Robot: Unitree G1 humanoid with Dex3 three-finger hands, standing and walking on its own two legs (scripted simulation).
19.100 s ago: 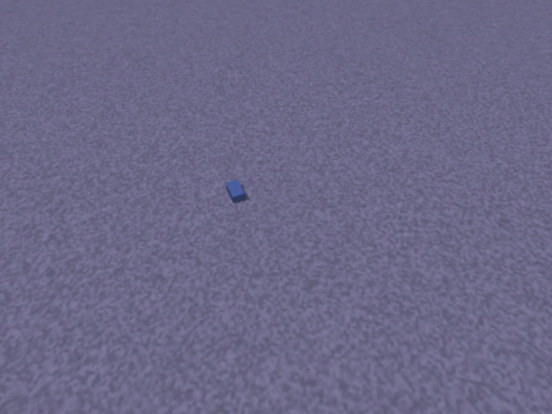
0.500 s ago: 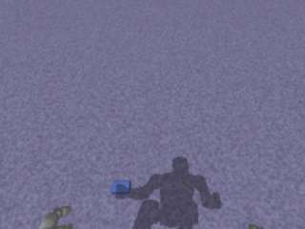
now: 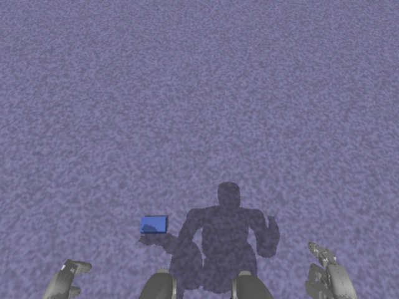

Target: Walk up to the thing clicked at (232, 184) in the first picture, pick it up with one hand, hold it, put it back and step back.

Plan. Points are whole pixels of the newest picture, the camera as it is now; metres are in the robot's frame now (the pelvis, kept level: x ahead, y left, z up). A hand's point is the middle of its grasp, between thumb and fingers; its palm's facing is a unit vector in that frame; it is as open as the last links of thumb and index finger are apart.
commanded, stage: rise first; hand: left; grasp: from above
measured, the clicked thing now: (153, 225) +0.42 +0.21 -0.67
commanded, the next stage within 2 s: none
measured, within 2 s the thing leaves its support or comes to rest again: neither
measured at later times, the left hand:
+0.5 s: hand (109, 267) +0.22 +0.27 -0.32, palm faces -0.44 -0.48 -0.76, open 14.0 cm
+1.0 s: hand (125, 243) +0.31 +0.27 -0.46, palm faces -0.47 -0.10 -0.88, open 14.1 cm
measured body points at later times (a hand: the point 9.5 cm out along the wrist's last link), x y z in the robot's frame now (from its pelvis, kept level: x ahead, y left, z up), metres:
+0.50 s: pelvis -0.05 -0.01 -0.17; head +0.13 +0.01 +0.24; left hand +0.24 +0.29 -0.28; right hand +0.15 -0.27 -0.29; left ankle +0.01 +0.13 -0.66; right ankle +0.01 -0.14 -0.66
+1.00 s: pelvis -0.09 +0.00 -0.31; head +0.11 +0.03 +0.09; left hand +0.33 +0.27 -0.41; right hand -0.02 -0.28 -0.43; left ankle +0.01 +0.13 -0.66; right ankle +0.01 -0.14 -0.66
